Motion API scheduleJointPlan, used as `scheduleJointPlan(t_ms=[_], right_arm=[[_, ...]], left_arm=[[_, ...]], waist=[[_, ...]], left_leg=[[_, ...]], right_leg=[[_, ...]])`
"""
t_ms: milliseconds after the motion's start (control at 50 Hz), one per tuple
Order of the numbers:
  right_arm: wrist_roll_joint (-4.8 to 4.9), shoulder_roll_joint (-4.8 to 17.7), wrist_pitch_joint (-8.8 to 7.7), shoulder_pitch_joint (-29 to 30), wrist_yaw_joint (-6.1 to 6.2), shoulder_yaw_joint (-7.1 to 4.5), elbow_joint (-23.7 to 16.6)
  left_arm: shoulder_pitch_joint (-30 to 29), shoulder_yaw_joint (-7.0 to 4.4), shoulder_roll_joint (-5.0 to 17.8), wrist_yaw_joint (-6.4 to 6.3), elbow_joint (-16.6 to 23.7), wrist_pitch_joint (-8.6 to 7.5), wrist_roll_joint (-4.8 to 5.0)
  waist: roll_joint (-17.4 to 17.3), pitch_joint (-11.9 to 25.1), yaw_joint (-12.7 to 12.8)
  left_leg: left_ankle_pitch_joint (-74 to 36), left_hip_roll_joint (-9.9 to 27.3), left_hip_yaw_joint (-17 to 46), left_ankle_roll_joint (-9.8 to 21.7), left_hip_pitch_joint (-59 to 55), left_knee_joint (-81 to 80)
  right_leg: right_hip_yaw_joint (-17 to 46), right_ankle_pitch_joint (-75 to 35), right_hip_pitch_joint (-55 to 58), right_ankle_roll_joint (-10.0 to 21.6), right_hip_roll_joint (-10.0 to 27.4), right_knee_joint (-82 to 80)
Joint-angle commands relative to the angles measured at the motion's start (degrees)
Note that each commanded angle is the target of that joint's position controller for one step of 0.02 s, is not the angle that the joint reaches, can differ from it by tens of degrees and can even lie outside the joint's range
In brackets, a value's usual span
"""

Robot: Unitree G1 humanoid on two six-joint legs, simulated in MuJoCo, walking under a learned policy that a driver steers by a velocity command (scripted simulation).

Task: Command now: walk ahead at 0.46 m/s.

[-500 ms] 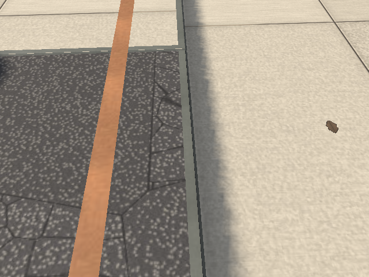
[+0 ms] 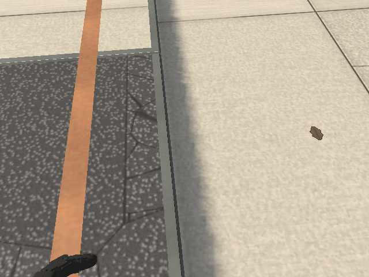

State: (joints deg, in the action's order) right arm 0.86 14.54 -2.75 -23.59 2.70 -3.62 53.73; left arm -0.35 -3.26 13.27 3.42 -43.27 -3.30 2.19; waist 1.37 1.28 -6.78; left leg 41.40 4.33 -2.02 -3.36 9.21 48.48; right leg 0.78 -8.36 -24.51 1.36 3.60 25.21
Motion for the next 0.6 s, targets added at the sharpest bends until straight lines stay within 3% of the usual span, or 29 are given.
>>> scheduleJointPlan(t_ms=[20, 40, 60, 80, 100, 120, 140, 160, 180, 200, 220, 240, 260, 300, 320, 360, 380, 420, 440, 460, 480, 500, 520, 540, 560, 580, 600], right_arm=[[-0.71, 6.5, -0.17, 3.0, -0.75, -1.03, -1.9], [-0.97, 0.1, -0.76, 2.6, -1.29, 0.36, -1.1], [0.4, -5.5, -2.53, -2.1, -1.95, 2.19, -1.1], [1.77, -2.9, -4.31, -6.1, -2.41, 2.04, -3.0], [3.45, 0.1, -5.0, -0.7, -1.75, 1.64, -6.9], [3.01, 1.6, -4.67, 8.3, -0.5, 1.57, -9.6], [1.38, 0.9, -3.81, 12.5, 0.1, 2.05, -11.0], [1.21, -0.8, -3.06, 12.4, 0.1, 2.67, -12.1], [1.02, -2.7, -2.15, 12.7, -0.4, 3.33, -12.8], [1.61, -4.8, -1.38, 13.2, -1.07, 4.1, -13.9], [1.98, -5.2, -0.85, 13.8, -1.5, 4.64, -15.3], [1.59, -4.3, -0.66, 15.5, -1.85, 4.88, -17.2], [0.4, -3.2, -0.63, 17.1, -1.99, 4.81, -18.6], [-1.63, -3.2, -0.54, 19.5, -1.85, 4.86, -20.2], [-1.66, -4.3, -0.39, 21.3, -1.95, 5.31, -20.8], [-0.62, -7.0, -0.49, 28.4, -2.97, 6.59, -23.1], [0.03, -8.2, -0.71, 29.4, -3.8, 7.09, -23.6], [0.61, -7.3, -0.93, 28.5, -5.23, 6.52, -24.0], [0.78, -5.2, -0.75, 25.8, -5.63, 5.57, -23.8], [0.89, -1.5, -0.47, 20.1, -6.1, 3.93, -22.4], [-0.13, 3.5, -0.08, 10.5, -6.2, 1.93, -20.0], [-1.29, 9.9, 0.45, 1.1, -5.3, -0.41, -17.1], [-1.41, 8.8, 0.19, 1.3, -3.94, -0.16, -15.2], [-1.33, 5.7, -0.73, 5.5, -3.83, 1.0, -15.1], [-2.08, 5.8, 0.63, 7.4, -2.53, -0.16, -10.5], [-2.37, 4.3, 0.67, 9.4, -1.97, 0.02, -10.7], [-4.05, -4.2, -3.13, 12.7, -3.68, 2.79, -9.7]], left_arm=[[20.7, -3.71, 7.4, -0.59, -5.5, -0.06, -1.02], [30.3, -3.71, 8.5, -0.57, -8.9, 0.09, -2.19], [31.5, -2.54, 9.9, -0.57, -8.9, 0.51, -4.2], [33.4, -2.79, 11.0, -0.07, -9.2, 1.4, -3.13], [32.4, -3.24, 12.6, 0.02, -9.6, 2.1, -2.79], [25.8, -2.02, 9.0, -0.91, -8.8, 2.22, -2.08], [20.1, 0.18, 4.0, -1.48, -7.8, 1.79, -2.22], [18.6, 0.72, 4.0, -1.82, -8.5, 0.83, -2.83], [18.4, 1.79, 1.6, -1.94, -9.9, 0.27, -2.71], [19.1, 2.71, -0.3, -2.09, -11.2, 0.06, -2.97], [18.1, 3.54, -1.4, -2.16, -11.5, -0.08, -3.45], [15.9, 4.05, -1.3, -2.41, -11.0, 0.01, -3.66], [14.9, 4.22, -0.5, -2.89, -10.6, 0.02, -4.12], [18.6, 3.64, 2.1, -4.15, -11.8, -0.05, -4.08], [22.3, 3.13, 3.4, -4.68, -13.0, 0.2, -3.27], [30.1, 2.62, 5.1, -5.51, -15.2, 1.12, -2.0], [31.3, 2.6, 5.6, -5.77, -15.2, 1.88, -2.28], [32.7, 2.27, 7.5, -6.02, -14.1, 2.94, -3.19], [31.3, 2.21, 8.1, -6.06, -12.8, 3.16, -3.44], [28.9, 2.15, 8.2, -6.04, -10.8, 2.96, -3.6], [25.7, 1.76, 8.2, -5.91, -7.5, 1.56, -3.56], [20.9, 1.81, 6.2, -4.66, -4.2, -0.4, -3.13], [19.6, 0.76, 6.3, -2.51, -3.0, -2.68, -3.09], [17.2, 0.03, 6.4, -1.63, -0.8, -3.44, -0.77], [18.1, 0.38, 4.7, -1.64, 0.8, -1.76, -5.22], [19.3, 0.63, 2.5, -2.23, 1.5, -0.46, -5.03], [13.7, 3.61, -3.8, -2.1, 4.0, -1.78, -9.57]], waist=[[-0.7, 5.9, 12.8], [8.0, 7.4, 16.5], [19.7, 9.8, 14.0], [21.1, 16.3, 13.0], [15.7, 15.7, 12.3], [6.0, 9.4, 11.0], [2.0, 5.1, 9.5], [3.5, 3.4, 7.6], [2.4, 0.5, 6.0], [3.0, -2.0, 4.8], [2.2, -4.5, 3.1], [2.1, -6.8, 1.9], [1.8, -7.0, 1.7], [1.5, -3.6, 2.8], [1.9, -2.5, 4.2], [0.3, -3.5, 7.9], [1.4, -2.7, 7.6], [8.6, 2.1, 5.5], [11.8, 5.0, 3.1], [12.4, 8.9, -0.5], [7.7, 13.7, -4.2], [-10.6, 16.8, -6.6], [-14.1, 16.0, -2.2], [-8.9, 4.1, 1.3], [1.0, -3.4, 6.3], [3.2, -6.3, 9.4], [-2.0, -1.9, 6.4]], left_leg=[[-39.5, 3.4, 3.0, 6.9, 9.0, 18.8], [-2.8, -2.0, 3.0, 3.7, 29.3, 45.3], [7.4, -6.1, 9.2, 3.8, 44.0, 68.1], [1.1, -7.6, 10.8, 4.0, 50.4, 74.6], [-7.1, -7.3, 6.3, 2.6, 58.1, 77.0], [-13.9, -3.3, 2.3, 2.8, 63.5, 75.9], [-18.2, -1.7, 1.8, 3.3, 63.0, 78.4], [-19.1, -1.4, 3.5, 3.8, 61.3, 80.7], [-18.0, -1.6, 5.8, 4.9, 62.2, 82.3], [-17.2, -1.9, 8.6, 6.4, 63.5, 81.4], [-18.0, -1.8, 9.5, 7.6, 62.6, 75.2], [-21.4, -1.8, 8.9, 7.8, 59.8, 64.7], [-26.3, -2.3, 6.7, 7.2, 54.8, 54.9], [-31.1, -1.4, 1.6, 5.6, 45.9, 42.7], [-30.4, -0.9, -1.1, 5.6, 44.6, 38.6], [-25.2, -1.5, -6.3, 7.7, 48.0, 30.1], [-21.3, -3.0, -9.3, 9.2, 45.6, 25.9], [-13.0, -7.3, -13.1, 11.8, 38.6, 22.9], [-12.0, -9.6, -12.8, 13.3, 32.8, 18.1], [-15.5, -10.4, -7.6, 15.7, 21.9, 12.4], [-16.0, -4.8, 9.7, 20.6, 4.0, 8.3], [-13.7, 6.7, 42.4, 29.2, -9.5, -15.6], [-10.9, 11.0, 58.3, 29.6, -10.7, -28.8], [-6.4, 11.5, 52.8, 26.7, -2.0, -28.5], [-12.7, 8.1, 43.0, 23.0, 8.3, -23.2], [-20.2, 5.6, 33.4, 19.8, 15.2, -23.8], [-12.2, 0.6, 22.4, 17.4, 19.3, -19.5]], right_leg=[[-4.9, -8.4, 27.2, 2.8, -0.9, -5.5], [3.4, -15.0, 43.2, 6.9, 6.6, 1.6], [9.0, -40.4, 48.1, 8.1, 11.5, 17.3], [20.0, -34.5, 49.9, 14.0, 15.6, 10.5], [30.6, -7.5, 48.3, 19.2, 21.3, -1.5], [30.8, 8.6, 42.0, 19.0, 20.5, -6.9], [29.3, 10.0, 33.7, 17.8, 19.0, -8.2], [29.3, 6.1, 27.2, 18.2, 20.3, -7.7], [24.1, 5.2, 22.5, 16.3, 18.8, -6.7], [19.3, 9.1, 18.1, 13.6, 17.2, -7.5], [13.8, 12.3, 12.4, 10.5, 14.8, -9.2], [8.0, 13.2, 6.7, 8.1, 11.6, -12.0], [3.4, 11.9, 2.4, 6.9, 8.6, -14.7], [-1.2, 2.6, 3.2, 6.4, 6.9, -18.0], [-2.1, -2.8, 7.9, 6.7, 7.8, -19.3], [-2.5, -19.3, 20.1, 5.9, 10.1, -16.8], [-4.5, -33.1, 23.5, 5.1, 10.2, -13.6], [-6.0, -65.0, 29.7, 5.4, 12.5, -4.5], [-5.9, -75.9, 31.6, 6.4, 13.7, 0.7], [-6.3, -80.3, 29.2, 6.8, 12.6, 9.9], [-5.6, -75.0, 14.4, 5.5, 9.6, 23.5], [-1.0, -7.9, -3.4, 1.0, -5.1, 48.3], [9.6, 23.9, -13.1, 1.3, -9.0, 59.9], [10.2, 26.4, -20.0, 1.8, -6.7, 62.4], [5.7, 23.4, -19.2, 1.6, -2.2, 56.3], [4.3, 23.5, -15.8, 0.9, -0.6, 50.4], [10.6, 18.6, -16.6, 2.5, -0.6, 53.6]])
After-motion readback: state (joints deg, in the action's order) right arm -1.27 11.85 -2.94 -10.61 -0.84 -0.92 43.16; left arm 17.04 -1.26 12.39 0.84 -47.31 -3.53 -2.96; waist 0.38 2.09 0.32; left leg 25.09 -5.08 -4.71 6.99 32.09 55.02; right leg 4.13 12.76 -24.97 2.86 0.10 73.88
